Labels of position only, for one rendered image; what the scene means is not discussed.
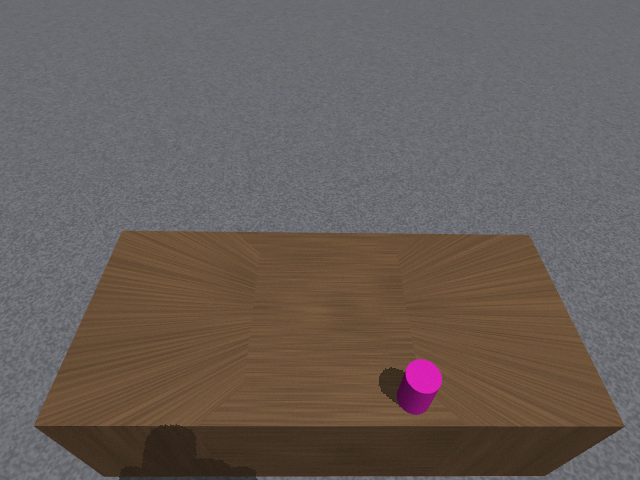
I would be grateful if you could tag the can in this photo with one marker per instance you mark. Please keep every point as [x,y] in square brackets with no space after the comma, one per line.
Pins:
[419,385]

